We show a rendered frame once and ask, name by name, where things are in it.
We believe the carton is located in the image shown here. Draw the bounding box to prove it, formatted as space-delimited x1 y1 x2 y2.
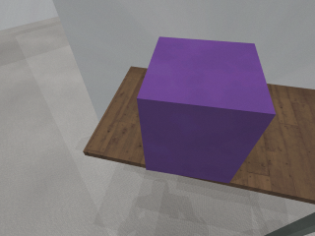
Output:
137 36 276 184

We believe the table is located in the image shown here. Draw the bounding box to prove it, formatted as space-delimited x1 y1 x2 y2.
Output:
83 66 315 236

